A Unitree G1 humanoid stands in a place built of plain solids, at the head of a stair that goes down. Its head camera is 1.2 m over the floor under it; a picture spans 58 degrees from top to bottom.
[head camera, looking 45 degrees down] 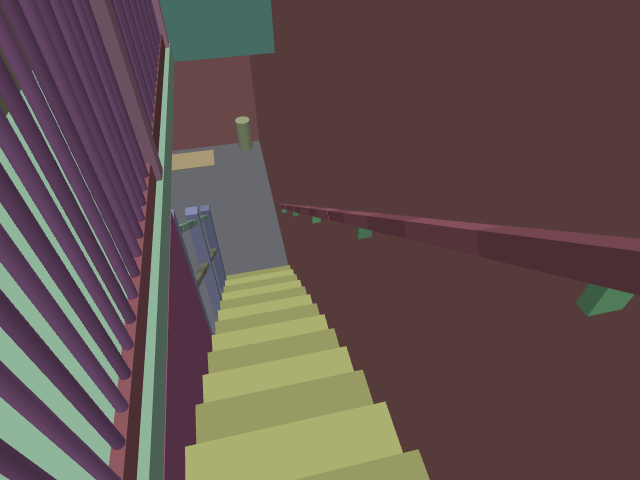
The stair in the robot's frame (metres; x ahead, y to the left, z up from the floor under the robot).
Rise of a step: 0.20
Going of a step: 0.25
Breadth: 0.75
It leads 13 degrees to the left of straight ahead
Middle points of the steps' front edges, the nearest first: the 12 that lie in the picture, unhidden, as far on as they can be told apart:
0.65 0.11 -0.40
0.89 0.17 -0.61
1.14 0.22 -0.81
1.38 0.28 -1.01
1.62 0.33 -1.21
1.87 0.39 -1.41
2.11 0.45 -1.62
2.35 0.50 -1.82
2.60 0.56 -2.02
2.84 0.61 -2.22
3.08 0.67 -2.42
3.33 0.72 -2.63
